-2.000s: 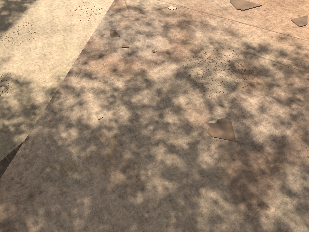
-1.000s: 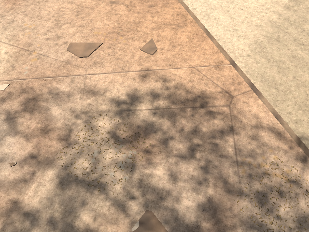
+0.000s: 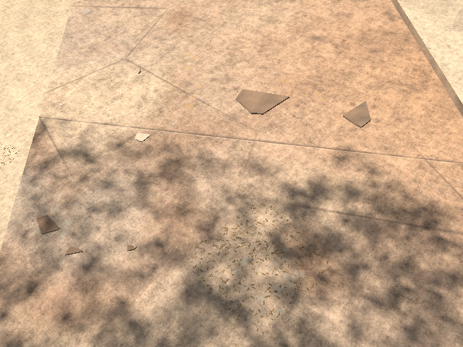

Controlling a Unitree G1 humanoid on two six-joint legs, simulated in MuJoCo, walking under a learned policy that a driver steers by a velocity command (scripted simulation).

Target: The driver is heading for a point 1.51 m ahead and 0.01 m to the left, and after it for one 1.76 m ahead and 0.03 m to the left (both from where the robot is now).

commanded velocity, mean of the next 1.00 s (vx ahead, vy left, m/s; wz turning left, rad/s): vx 0.38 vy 0.00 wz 0.27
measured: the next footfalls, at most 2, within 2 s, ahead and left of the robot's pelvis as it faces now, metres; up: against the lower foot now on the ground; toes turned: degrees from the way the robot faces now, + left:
left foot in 0.34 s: +0.06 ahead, +0.14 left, +0.00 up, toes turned +12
right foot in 0.80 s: +0.45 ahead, +0.05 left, +0.00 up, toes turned +11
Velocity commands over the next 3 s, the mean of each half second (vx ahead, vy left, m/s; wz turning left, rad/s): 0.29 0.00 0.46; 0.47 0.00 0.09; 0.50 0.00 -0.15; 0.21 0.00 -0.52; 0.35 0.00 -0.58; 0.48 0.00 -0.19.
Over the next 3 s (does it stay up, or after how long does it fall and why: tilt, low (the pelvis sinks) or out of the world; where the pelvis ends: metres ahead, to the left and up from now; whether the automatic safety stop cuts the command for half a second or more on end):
stays up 1.08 0.06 0.00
